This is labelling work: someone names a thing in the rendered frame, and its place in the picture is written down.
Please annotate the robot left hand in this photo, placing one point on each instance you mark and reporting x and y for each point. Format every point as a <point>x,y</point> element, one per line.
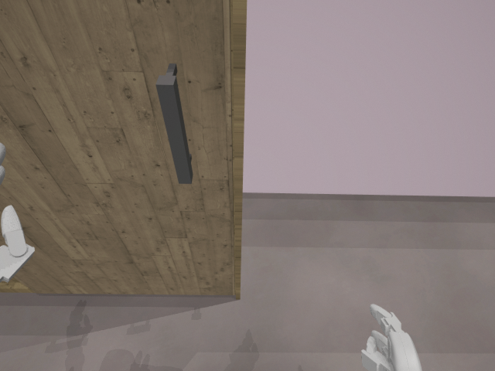
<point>15,256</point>

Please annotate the handle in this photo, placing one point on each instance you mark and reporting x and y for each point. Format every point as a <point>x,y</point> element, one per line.
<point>168,91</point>

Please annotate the robot right hand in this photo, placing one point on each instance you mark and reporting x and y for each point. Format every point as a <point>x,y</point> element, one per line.
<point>398,350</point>

